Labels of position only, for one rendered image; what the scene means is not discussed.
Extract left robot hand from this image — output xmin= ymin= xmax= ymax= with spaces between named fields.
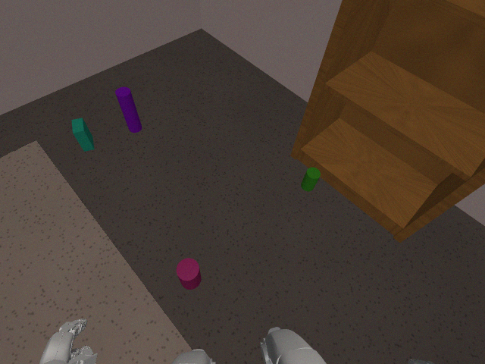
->
xmin=39 ymin=318 xmax=98 ymax=364

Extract bookshelf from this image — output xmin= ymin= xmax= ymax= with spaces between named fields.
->
xmin=290 ymin=0 xmax=485 ymax=243

